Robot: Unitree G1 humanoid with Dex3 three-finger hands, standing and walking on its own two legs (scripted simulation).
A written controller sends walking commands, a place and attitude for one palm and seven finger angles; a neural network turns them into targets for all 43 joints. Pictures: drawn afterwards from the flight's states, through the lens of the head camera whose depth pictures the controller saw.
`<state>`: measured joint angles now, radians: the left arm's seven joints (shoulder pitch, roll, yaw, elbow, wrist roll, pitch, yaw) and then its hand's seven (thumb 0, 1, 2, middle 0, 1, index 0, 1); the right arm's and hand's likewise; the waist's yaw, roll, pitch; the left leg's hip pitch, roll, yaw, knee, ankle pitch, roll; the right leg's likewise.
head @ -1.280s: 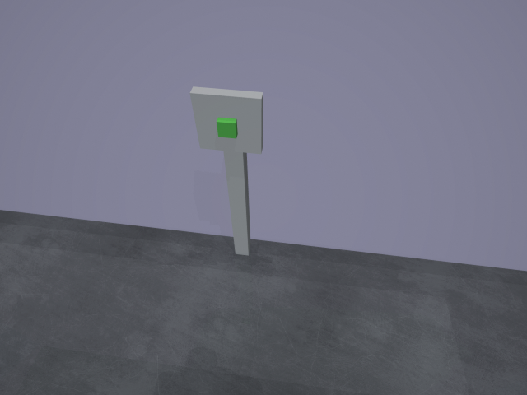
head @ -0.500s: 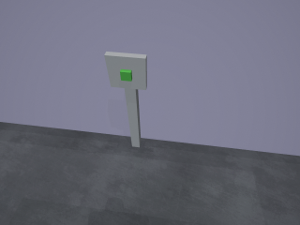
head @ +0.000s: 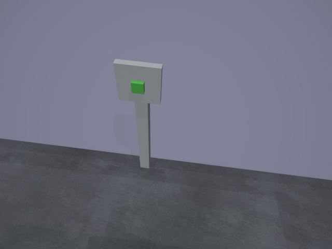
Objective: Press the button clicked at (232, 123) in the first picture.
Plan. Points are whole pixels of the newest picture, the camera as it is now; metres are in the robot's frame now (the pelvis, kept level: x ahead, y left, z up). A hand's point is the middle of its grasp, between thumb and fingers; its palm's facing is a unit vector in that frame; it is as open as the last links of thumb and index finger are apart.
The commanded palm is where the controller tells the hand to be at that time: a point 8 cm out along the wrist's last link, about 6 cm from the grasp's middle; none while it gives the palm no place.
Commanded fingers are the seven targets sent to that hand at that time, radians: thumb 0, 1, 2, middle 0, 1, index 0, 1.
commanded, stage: take the last steps up to it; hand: left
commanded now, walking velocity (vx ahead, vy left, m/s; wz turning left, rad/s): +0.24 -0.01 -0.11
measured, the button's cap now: (138, 86) +0.68 +0.16 -0.03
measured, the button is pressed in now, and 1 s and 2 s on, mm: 0 0 0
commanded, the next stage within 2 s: come to a stop and stand still in 0.42 s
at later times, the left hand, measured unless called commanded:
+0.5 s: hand (123, 242) +0.17 +0.12 -0.16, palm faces +0.01 -0.97 -0.23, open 7.3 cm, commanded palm none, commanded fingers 0.00 0.90 0.90 -0.20 -0.30 -0.20 -0.30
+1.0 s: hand (119, 227) +0.20 +0.14 -0.16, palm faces +0.01 -0.95 -0.31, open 7.3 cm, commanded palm none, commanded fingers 0.00 0.90 0.90 -0.20 -0.30 -0.20 -0.30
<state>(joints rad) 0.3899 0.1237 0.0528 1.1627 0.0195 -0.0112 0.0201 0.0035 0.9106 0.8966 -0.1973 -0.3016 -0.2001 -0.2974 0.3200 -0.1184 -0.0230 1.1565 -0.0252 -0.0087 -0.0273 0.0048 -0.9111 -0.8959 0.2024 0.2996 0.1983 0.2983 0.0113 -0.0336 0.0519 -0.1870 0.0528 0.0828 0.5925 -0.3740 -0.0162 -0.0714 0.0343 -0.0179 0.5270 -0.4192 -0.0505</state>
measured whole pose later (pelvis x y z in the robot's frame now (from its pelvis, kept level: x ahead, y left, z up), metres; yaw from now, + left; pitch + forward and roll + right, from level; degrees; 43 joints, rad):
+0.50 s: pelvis +0.11 -0.06 +0.01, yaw -2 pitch +0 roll +0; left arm 0.20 0.14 0.07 1.05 0.03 -0.03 0.03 0.01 0.93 0.90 -0.20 -0.30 -0.20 -0.30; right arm 0.29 -0.14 -0.05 1.12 -0.02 0.00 -0.01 0.01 -0.91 -0.90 0.20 0.30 0.20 0.30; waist -0.03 0.03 0.11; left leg -0.40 0.08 0.06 1.00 -0.42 0.00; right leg -0.28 0.00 -0.13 0.50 -0.22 -0.06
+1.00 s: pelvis +0.16 -0.07 +0.00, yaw -3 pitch +0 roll +2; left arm 0.22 0.20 0.07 1.00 0.03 0.02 0.04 0.01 0.92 0.90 -0.20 -0.30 -0.20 -0.30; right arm 0.11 -0.16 -0.05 1.00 -0.01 0.03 -0.04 0.00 -0.92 -0.90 0.21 0.30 0.20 0.30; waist 0.03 0.02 0.12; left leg -0.28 0.03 0.08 0.57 -0.27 -0.01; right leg -0.25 -0.01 -0.02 0.60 -0.32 -0.02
